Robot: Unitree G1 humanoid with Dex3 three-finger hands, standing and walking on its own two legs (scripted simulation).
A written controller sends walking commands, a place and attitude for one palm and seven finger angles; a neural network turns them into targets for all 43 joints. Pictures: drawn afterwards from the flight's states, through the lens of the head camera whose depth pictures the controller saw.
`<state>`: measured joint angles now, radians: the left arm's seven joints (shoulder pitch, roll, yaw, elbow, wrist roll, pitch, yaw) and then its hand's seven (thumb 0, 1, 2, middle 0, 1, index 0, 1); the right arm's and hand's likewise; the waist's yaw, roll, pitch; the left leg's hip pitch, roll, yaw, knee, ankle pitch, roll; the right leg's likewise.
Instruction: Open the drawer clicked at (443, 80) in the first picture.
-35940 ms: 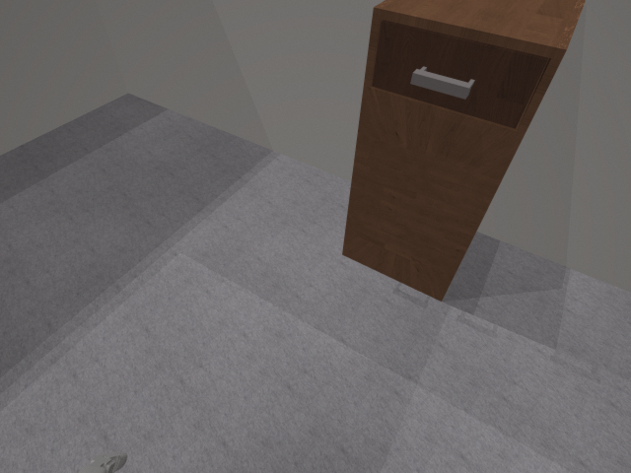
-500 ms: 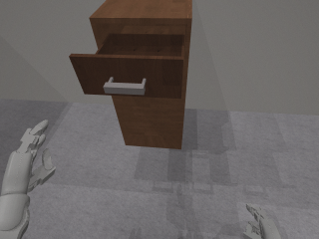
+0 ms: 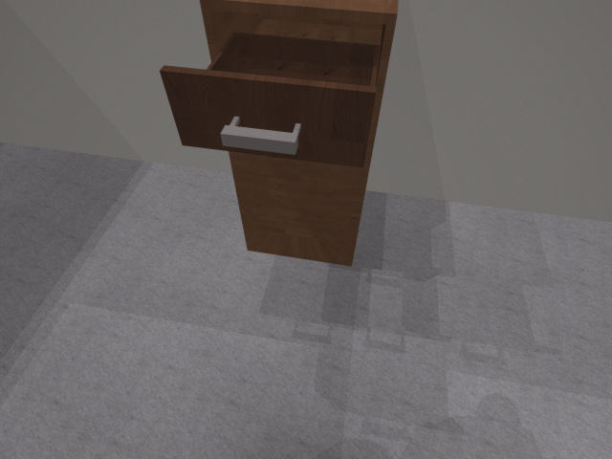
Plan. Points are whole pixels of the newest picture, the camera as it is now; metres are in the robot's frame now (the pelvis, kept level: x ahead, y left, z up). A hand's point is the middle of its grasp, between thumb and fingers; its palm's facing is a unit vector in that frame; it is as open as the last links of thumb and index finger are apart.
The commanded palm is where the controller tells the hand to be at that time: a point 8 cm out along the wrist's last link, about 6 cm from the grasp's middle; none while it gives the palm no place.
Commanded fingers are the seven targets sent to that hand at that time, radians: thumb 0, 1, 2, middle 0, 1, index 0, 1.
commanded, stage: let the arm hang, fingers relaxed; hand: left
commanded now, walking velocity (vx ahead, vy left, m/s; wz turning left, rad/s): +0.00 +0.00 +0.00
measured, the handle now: (263, 132) +0.64 +0.13 +0.06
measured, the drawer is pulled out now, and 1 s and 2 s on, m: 0.28 0.28 0.28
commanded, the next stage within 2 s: look to check the result in 0.50 s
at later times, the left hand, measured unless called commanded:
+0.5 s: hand out of the picture +0.08 +0.19 -0.17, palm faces -0.03 -0.97 -0.25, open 7.4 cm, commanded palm none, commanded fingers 0.00 0.90 0.90 -0.20 -0.30 -0.20 -0.30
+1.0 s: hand out of the picture +0.07 +0.18 -0.17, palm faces -0.02 -0.97 -0.23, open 7.4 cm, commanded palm none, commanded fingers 0.00 0.90 0.90 -0.20 -0.30 -0.20 -0.30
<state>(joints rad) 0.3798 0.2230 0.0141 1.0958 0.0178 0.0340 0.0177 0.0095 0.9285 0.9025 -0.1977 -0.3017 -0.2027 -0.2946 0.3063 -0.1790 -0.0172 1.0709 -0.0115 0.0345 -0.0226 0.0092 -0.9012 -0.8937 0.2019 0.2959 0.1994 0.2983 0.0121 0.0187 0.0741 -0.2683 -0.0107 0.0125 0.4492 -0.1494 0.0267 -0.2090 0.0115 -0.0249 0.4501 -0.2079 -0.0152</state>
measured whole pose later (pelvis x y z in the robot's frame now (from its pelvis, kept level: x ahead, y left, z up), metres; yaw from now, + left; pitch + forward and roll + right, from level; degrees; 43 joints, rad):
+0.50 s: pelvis +0.02 -0.01 +0.00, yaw -1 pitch -2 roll +0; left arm 0.18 0.22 0.01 1.08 0.02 0.00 0.02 0.01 0.91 0.90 -0.20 -0.30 -0.20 -0.29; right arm 0.23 -0.22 -0.03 1.11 -0.02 0.01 -0.02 0.00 -0.90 -0.89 0.20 0.30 0.20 0.30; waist -0.02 0.01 0.06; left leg -0.23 0.00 0.02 0.41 -0.16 0.01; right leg -0.18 0.03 -0.01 0.42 -0.21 -0.03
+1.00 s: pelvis +0.04 -0.01 +0.01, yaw -1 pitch -1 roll +0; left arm 0.21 0.18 0.00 1.12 0.01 0.01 0.03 0.01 0.91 0.90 -0.20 -0.30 -0.20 -0.29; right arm 0.18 -0.17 -0.01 1.12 -0.01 0.01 -0.03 0.00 -0.91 -0.89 0.20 0.30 0.20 0.30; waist -0.01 0.01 0.07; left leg -0.18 0.00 0.03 0.38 -0.18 0.01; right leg -0.13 0.02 0.00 0.38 -0.23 -0.02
